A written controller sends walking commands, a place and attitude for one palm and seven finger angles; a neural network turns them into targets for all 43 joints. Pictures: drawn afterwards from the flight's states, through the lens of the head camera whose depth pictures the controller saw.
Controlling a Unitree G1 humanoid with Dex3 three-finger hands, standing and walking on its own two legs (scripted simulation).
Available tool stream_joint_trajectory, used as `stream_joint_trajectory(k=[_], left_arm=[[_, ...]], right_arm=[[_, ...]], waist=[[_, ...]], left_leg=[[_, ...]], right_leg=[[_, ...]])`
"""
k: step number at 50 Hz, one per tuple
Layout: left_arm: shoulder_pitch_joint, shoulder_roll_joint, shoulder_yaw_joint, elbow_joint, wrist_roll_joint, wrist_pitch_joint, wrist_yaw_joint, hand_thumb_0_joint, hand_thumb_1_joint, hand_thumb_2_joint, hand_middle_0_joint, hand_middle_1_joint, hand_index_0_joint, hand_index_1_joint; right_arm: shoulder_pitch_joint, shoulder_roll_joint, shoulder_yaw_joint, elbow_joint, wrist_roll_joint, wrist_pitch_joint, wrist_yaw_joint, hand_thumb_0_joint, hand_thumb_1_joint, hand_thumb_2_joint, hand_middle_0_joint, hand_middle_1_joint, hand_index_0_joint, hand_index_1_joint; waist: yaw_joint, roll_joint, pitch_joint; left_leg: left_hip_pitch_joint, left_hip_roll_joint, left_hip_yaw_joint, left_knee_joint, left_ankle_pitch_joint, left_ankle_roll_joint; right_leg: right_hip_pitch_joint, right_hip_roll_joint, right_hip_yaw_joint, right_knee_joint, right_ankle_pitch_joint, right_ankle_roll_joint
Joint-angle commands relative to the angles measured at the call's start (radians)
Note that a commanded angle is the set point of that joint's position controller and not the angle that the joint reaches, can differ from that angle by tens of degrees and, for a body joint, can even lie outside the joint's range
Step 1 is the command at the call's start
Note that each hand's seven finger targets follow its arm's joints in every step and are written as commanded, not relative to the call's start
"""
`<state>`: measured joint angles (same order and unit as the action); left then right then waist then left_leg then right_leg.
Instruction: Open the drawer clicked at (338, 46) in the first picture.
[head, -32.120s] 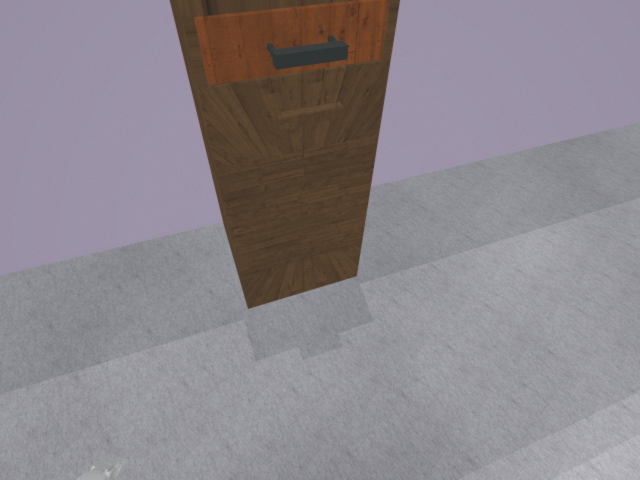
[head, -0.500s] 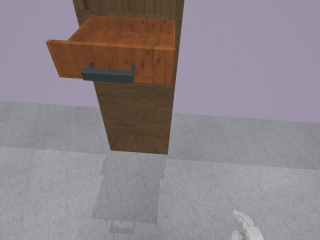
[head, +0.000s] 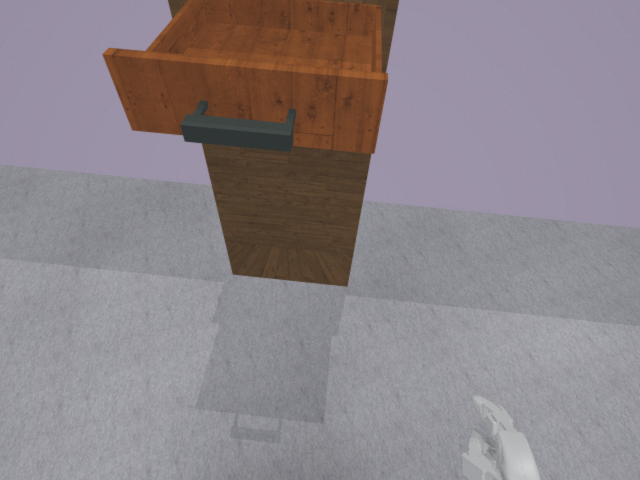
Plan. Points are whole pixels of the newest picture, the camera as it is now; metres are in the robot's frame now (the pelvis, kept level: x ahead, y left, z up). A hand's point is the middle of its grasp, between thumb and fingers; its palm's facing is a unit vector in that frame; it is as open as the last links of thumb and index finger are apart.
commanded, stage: stop stepping back and stand still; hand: left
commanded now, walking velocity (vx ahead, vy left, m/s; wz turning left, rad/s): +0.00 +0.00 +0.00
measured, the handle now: (242, 122) +0.54 +0.16 +0.15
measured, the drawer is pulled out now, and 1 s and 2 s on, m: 0.30 0.30 0.30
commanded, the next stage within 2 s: let the arm hang, fingers relaxed in 0.82 s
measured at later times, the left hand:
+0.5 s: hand out of the picture +0.11 +0.24 +0.35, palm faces +0.66 -0.63 -0.41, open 7.4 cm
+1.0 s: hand out of the picture +0.17 +0.25 +0.26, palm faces +0.43 -0.75 -0.50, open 7.4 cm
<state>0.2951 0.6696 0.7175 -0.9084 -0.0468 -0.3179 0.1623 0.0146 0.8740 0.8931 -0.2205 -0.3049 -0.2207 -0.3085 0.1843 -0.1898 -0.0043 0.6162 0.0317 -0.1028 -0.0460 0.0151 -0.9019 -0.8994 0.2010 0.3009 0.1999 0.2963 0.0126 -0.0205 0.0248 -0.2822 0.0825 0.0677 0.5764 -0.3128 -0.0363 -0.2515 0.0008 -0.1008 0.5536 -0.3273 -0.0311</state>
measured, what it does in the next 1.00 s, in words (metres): shifts its weight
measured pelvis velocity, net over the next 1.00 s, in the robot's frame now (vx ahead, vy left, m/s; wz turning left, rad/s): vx -0.05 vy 0.03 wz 0.03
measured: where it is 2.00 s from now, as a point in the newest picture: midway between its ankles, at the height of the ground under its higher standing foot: outside the picture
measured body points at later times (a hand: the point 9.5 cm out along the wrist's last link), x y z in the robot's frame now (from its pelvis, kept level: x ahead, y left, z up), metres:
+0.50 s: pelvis -0.05 +0.02 +0.00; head -0.04 +0.04 +0.45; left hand +0.07 +0.27 +0.37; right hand +0.11 -0.20 -0.08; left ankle -0.01 +0.14 -0.73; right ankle -0.02 -0.09 -0.73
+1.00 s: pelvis -0.05 +0.03 +0.00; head -0.06 +0.01 +0.45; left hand +0.14 +0.29 +0.28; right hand +0.10 -0.22 -0.11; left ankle -0.01 +0.14 -0.73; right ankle -0.02 -0.10 -0.73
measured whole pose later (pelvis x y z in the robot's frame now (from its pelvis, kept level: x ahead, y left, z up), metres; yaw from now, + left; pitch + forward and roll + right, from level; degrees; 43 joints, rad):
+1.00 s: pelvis -0.05 +0.03 +0.00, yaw +2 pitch +1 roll -1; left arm 0.23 0.52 0.39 -0.46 -0.03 -0.27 0.08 0.00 0.89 0.89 -0.20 -0.30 -0.21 -0.31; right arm 0.21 -0.29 -0.01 0.78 0.03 -0.15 -0.02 0.01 -0.90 -0.90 0.20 0.30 0.20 0.30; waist 0.02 0.06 -0.04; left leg -0.38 0.01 0.03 0.59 -0.23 0.01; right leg -0.34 -0.04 -0.08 0.57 -0.26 0.01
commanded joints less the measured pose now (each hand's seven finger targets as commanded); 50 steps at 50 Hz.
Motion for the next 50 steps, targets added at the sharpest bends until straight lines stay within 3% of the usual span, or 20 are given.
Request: stream_joint_trajectory(k=[1,4,8,12,14,17,20,23,26,32,35,37,39,42,45,46,47,48,49,50], left_arm=[[-0.286,0.164,0.107,0.254,-0.024,0.037,0.027,0.000,0.900,0.900,-0.200,-0.300,-0.200,-0.300],[-0.301,0.139,0.059,0.403,-0.022,0.069,-0.002,0.000,0.900,0.900,-0.200,-0.300,-0.200,-0.300],[-0.178,0.043,-0.036,0.272,-0.027,0.081,-0.032,0.000,0.900,0.900,-0.200,-0.300,-0.200,-0.300],[-0.050,0.037,-0.034,-0.082,-0.030,0.060,-0.028,0.000,0.900,0.900,-0.200,-0.300,-0.200,-0.300],[-0.052,0.141,0.065,-0.276,-0.025,0.021,-0.008,0.000,0.900,0.900,-0.200,-0.300,-0.200,-0.300],[0.013,0.140,0.113,-0.338,-0.024,-0.022,0.017,0.000,0.900,0.900,-0.200,-0.300,-0.200,-0.300],[-0.065,0.131,0.115,-0.190,-0.024,-0.030,0.026,0.000,0.900,0.900,-0.200,-0.300,-0.200,-0.300],[-0.275,0.103,0.078,0.273,-0.029,-0.001,0.024,0.000,0.900,0.900,-0.200,-0.300,-0.200,-0.300],[-0.403,0.092,0.013,0.404,-0.017,0.034,0.003,0.000,0.900,0.900,-0.200,-0.300,-0.200,-0.300],[-0.284,-0.054,-0.177,0.260,-0.013,0.077,-0.035,0.000,0.900,0.900,-0.200,-0.300,-0.200,-0.300],[-0.170,0.003,-0.114,0.002,-0.013,0.070,-0.024,0.000,0.900,0.900,-0.200,-0.300,-0.200,-0.300],[-0.099,0.083,0.000,-0.159,-0.012,0.046,-0.011,0.000,0.900,0.900,-0.200,-0.300,-0.200,-0.300],[-0.051,0.180,0.117,-0.291,-0.015,0.007,0.010,0.000,0.900,0.900,-0.200,-0.300,-0.200,-0.300],[0.011,0.117,0.114,-0.282,-0.024,-0.030,0.024,0.000,0.900,0.900,-0.200,-0.300,-0.200,-0.300],[-0.084,0.122,0.120,-0.059,-0.031,-0.027,0.031,0.000,0.900,0.900,-0.200,-0.300,-0.200,-0.300],[0.172,-0.303,-0.611,0.952,-0.002,0.126,-0.135,0.000,0.900,0.900,-0.200,-0.300,-0.200,-0.300],[0.169,-0.282,-0.574,1.033,0.041,0.244,-0.162,0.000,0.900,0.900,-0.200,-0.300,-0.200,-0.300],[0.161,-0.305,-0.578,0.993,0.038,0.287,-0.170,0.000,0.900,0.900,-0.200,-0.300,-0.200,-0.300],[0.112,-0.285,-0.585,1.017,0.066,0.295,-0.172,0.000,0.900,0.900,-0.200,-0.300,-0.200,-0.300],[0.076,-0.289,-0.589,1.032,0.073,0.304,-0.170,0.000,0.900,0.900,-0.200,-0.300,-0.200,-0.300]], right_arm=[[-0.017,-0.158,-0.048,-0.099,0.013,-0.016,-0.003,0.000,-0.900,-0.900,0.200,0.300,0.200,0.300],[-0.035,-0.159,-0.042,-0.107,0.021,0.001,-0.001,0.000,-0.900,-0.900,0.200,0.300,0.200,0.300],[-0.075,-0.146,-0.027,-0.149,0.017,0.002,0.008,0.000,-0.900,-0.900,0.200,0.300,0.200,0.300],[-0.109,-0.141,-0.024,-0.201,0.000,-0.009,0.010,0.000,-0.900,-0.900,0.200,0.300,0.200,0.300],[-0.115,-0.139,-0.028,-0.214,-0.012,-0.019,-0.002,0.000,-0.900,-0.900,0.200,0.300,0.200,0.300],[-0.087,-0.116,-0.026,-0.205,-0.025,-0.055,-0.015,0.000,-0.900,-0.900,0.200,0.300,0.200,0.300],[-0.055,-0.117,-0.029,-0.153,-0.024,-0.079,-0.025,0.000,-0.900,-0.900,0.200,0.300,0.200,0.300],[-0.021,-0.143,-0.039,-0.102,-0.009,-0.072,-0.029,0.000,-0.900,-0.900,0.200,0.300,0.200,0.300],[-0.028,-0.160,-0.036,-0.091,0.006,-0.061,-0.024,0.000,-0.900,-0.900,0.200,0.300,0.200,0.300],[-0.089,-0.147,-0.024,-0.134,0.008,-0.047,0.003,0.000,-0.900,-0.900,0.200,0.300,0.200,0.300],[-0.117,-0.142,-0.022,-0.173,-0.004,-0.028,0.000,0.000,-0.900,-0.900,0.200,0.300,0.200,0.300],[-0.114,-0.134,-0.025,-0.195,-0.016,-0.026,-0.005,0.000,-0.900,-0.900,0.200,0.300,0.200,0.300],[-0.103,-0.132,-0.030,-0.202,-0.025,-0.030,-0.019,0.000,-0.900,-0.900,0.200,0.300,0.200,0.300],[-0.073,-0.108,-0.029,-0.184,-0.031,-0.057,-0.026,0.000,-0.900,-0.900,0.200,0.300,0.200,0.300],[-0.033,-0.123,-0.038,-0.125,-0.019,-0.075,-0.033,0.000,-0.900,-0.900,0.200,0.300,0.200,0.300],[-0.103,-0.375,-0.082,0.041,0.052,-0.187,0.021,0.000,-0.900,-0.900,0.200,0.300,0.200,0.300],[-0.049,-0.301,-0.089,0.105,0.014,-0.113,0.038,0.000,-0.900,-0.900,0.200,0.300,0.200,0.300],[-0.048,-0.296,-0.086,0.107,0.008,-0.089,0.036,0.000,-0.900,-0.900,0.200,0.300,0.200,0.300],[-0.013,-0.313,-0.096,0.163,-0.013,-0.064,0.038,0.000,-0.900,-0.900,0.200,0.300,0.200,0.300],[-0.008,-0.308,-0.085,0.158,-0.014,-0.031,0.037,0.000,-0.900,-0.900,0.200,0.300,0.200,0.300]], waist=[[-0.054,0.085,-0.189],[-0.047,0.026,-0.141],[-0.030,0.005,-0.113],[-0.019,0.076,-0.146],[-0.003,0.148,-0.189],[0.006,0.241,-0.235],[-0.006,0.287,-0.207],[-0.033,0.208,-0.128],[-0.041,0.079,-0.044],[-0.028,-0.023,-0.008],[-0.025,0.016,-0.059],[-0.013,0.047,-0.122],[-0.002,0.173,-0.182],[0.002,0.308,-0.222],[-0.015,0.213,-0.212],[-0.098,0.195,-0.084],[-0.055,0.205,-0.171],[-0.046,0.196,-0.169],[-0.037,0.094,-0.201],[-0.035,0.037,-0.185]], left_leg=[[0.057,0.053,-0.037,-0.034,0.484,0.039],[0.061,0.029,-0.028,-0.027,0.430,0.040],[0.018,0.030,-0.063,-0.089,0.306,0.053],[-0.048,0.026,-0.103,-0.189,0.189,0.062],[-0.057,0.019,-0.118,-0.219,0.126,0.062],[-0.055,0.043,-0.116,-0.230,0.141,0.061],[-0.051,0.067,-0.101,-0.222,0.143,0.054],[-0.084,0.070,-0.092,-0.234,0.006,0.049],[-0.085,0.049,-0.088,-0.218,-0.100,0.053],[-0.011,-0.020,-0.054,-0.133,-0.059,0.046],[-0.047,-0.029,-0.081,-0.168,-0.058,0.051],[-0.071,-0.025,-0.102,-0.202,-0.054,0.053],[-0.073,-0.006,-0.133,-0.236,-0.041,0.052],[-0.094,0.049,-0.156,-0.263,0.062,0.058],[-0.036,0.069,-0.117,-0.201,0.212,0.051],[-0.032,0.052,-0.143,0.017,0.386,0.064],[0.035,0.060,-0.121,-0.020,0.589,0.047],[0.037,0.076,-0.122,-0.033,0.653,0.058],[0.042,0.085,-0.161,-0.029,0.691,0.074],[-0.015,0.103,-0.208,-0.064,0.617,0.107]], right_leg=[[0.146,-0.057,0.102,-0.071,0.574,0.017],[0.109,-0.083,0.101,-0.132,0.547,0.017],[0.080,-0.083,0.074,-0.183,0.329,0.028],[0.122,-0.036,0.062,-0.149,0.206,0.043],[0.145,-0.020,0.059,-0.113,0.163,0.042],[0.159,-0.011,0.042,-0.062,0.172,0.037],[0.127,-0.020,0.043,-0.063,0.154,0.033],[0.110,-0.028,0.061,-0.114,0.117,0.030],[0.042,-0.045,0.081,-0.199,0.048,0.034],[-0.090,-0.096,0.120,-0.358,-0.140,0.020],[-0.030,-0.081,0.100,-0.321,-0.147,0.025],[0.045,-0.056,0.095,-0.267,-0.101,0.030],[0.091,-0.033,0.081,-0.184,-0.044,0.029],[0.151,0.004,0.043,-0.055,0.108,0.031],[0.116,-0.017,0.057,-0.079,0.189,0.033],[-0.102,-0.114,0.043,0.084,0.314,0.028],[-0.103,-0.100,0.104,0.026,0.253,0.032],[-0.101,-0.077,0.082,0.036,0.197,0.030],[-0.104,-0.056,0.084,0.071,0.138,0.021],[-0.076,-0.047,0.080,0.094,0.101,0.024]])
